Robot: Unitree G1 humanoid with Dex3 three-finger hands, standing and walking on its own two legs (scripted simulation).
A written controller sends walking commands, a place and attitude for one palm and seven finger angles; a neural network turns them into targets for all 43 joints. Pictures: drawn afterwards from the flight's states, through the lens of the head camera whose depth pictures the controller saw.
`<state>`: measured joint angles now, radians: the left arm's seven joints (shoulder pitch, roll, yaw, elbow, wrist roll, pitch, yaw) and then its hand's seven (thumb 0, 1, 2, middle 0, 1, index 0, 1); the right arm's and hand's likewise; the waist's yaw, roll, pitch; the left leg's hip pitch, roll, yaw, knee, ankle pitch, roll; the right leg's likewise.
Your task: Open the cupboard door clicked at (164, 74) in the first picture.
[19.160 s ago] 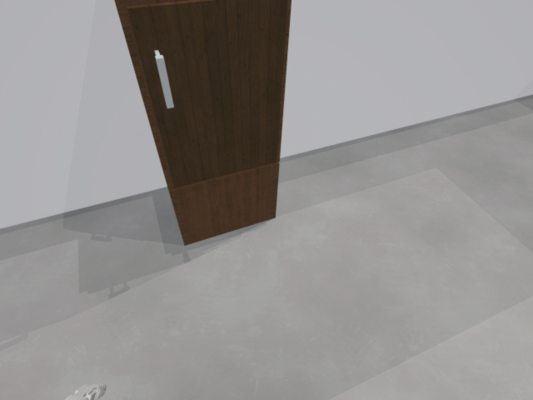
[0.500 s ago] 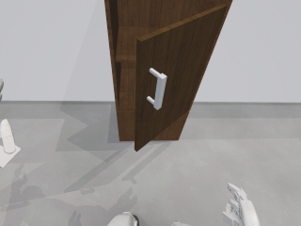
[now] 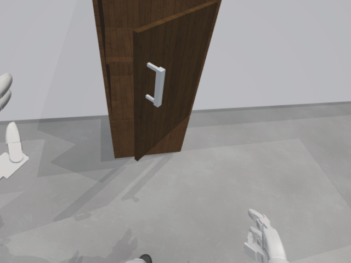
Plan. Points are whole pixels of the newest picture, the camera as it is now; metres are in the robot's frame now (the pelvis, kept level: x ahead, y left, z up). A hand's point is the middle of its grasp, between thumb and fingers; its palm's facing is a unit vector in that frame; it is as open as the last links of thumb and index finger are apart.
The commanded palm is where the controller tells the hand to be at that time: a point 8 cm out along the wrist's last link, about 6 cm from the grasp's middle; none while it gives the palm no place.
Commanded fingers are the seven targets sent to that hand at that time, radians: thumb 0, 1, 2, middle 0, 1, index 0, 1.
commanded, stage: stop stepping back and stand still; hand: left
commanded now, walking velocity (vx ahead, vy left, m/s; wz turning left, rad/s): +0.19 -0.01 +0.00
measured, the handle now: (154, 85) +0.61 +0.09 +0.05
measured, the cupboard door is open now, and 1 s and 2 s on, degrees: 40 40 40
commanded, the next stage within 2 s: none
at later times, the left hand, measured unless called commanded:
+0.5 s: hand out of the picture +0.09 +0.30 +0.16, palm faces +0.49 -0.77 -0.41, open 7.5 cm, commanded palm +0.02 +0.33 +0.18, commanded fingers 0.00 0.90 0.90 -0.20 -0.30 -0.20 -0.30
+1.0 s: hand out of the picture +0.08 +0.27 +0.17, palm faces +0.48 -0.76 -0.44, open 7.4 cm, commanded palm +0.02 +0.31 +0.18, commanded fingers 0.00 0.90 0.90 -0.20 -0.30 -0.20 -0.30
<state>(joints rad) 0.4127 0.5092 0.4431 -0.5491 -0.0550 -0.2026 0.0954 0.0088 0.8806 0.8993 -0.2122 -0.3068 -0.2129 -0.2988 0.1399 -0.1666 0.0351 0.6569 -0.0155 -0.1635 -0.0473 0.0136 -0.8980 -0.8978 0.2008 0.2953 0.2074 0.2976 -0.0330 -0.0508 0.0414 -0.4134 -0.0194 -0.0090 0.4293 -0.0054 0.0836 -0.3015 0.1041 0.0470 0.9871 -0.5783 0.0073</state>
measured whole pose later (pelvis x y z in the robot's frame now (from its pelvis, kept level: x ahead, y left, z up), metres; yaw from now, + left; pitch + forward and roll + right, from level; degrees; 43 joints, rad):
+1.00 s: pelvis -0.10 +0.00 +0.01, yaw +4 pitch -1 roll +1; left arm 0.54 0.36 0.36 -0.47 -0.01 -0.21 0.15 0.01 0.88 0.90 -0.21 -0.31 -0.21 -0.30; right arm 0.26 -0.25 -0.01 0.64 -0.02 -0.13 -0.08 0.01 -0.90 -0.90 0.20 0.29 0.20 0.30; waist 0.01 -0.02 0.00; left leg -0.21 0.02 0.07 0.46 -0.22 0.02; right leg -0.24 0.06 -0.17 0.43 -0.19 -0.07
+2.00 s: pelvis -0.09 +0.07 +0.01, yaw +3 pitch +0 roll +0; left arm 0.55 0.39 0.39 -0.45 -0.04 -0.19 0.14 0.01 0.88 0.90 -0.21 -0.31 -0.21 -0.30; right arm 0.21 -0.22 0.02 0.60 -0.01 -0.10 -0.07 0.01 -0.90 -0.90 0.20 0.30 0.21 0.30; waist 0.01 0.01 0.03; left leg -0.18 -0.06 0.06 0.41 -0.24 0.07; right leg -0.23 0.00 -0.11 0.41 -0.18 -0.03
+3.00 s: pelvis -0.07 +0.01 +0.01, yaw +5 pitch -1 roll +1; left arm 0.18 0.23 0.02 1.13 0.01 -0.01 0.03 0.00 0.90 0.90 -0.20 -0.30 -0.20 -0.30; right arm 0.25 -0.21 0.02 1.12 -0.02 0.01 -0.02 0.00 -0.90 -0.90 0.20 0.29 0.20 0.30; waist -0.01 0.05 0.04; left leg -0.13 -0.01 0.01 0.37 -0.22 0.00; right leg -0.15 0.07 -0.14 0.33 -0.17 -0.11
